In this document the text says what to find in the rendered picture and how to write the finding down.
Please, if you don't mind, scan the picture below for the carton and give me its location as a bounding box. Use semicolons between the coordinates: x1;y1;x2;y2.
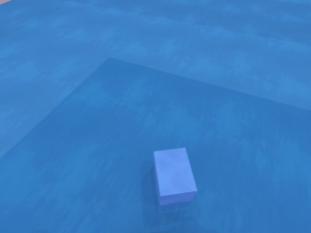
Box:
154;148;197;206

